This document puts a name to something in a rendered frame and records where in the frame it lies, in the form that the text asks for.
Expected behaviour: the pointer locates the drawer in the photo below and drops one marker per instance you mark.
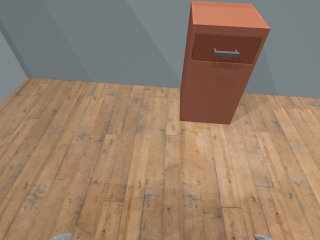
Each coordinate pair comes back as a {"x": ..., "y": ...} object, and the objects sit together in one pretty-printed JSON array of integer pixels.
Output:
[{"x": 204, "y": 44}]

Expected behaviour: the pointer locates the cabinet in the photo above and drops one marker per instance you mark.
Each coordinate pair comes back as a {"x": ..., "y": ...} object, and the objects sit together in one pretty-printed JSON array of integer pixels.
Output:
[{"x": 211, "y": 91}]

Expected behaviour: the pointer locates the handle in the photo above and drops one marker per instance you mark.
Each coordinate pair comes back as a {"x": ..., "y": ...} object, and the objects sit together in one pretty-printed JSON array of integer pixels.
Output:
[{"x": 226, "y": 53}]

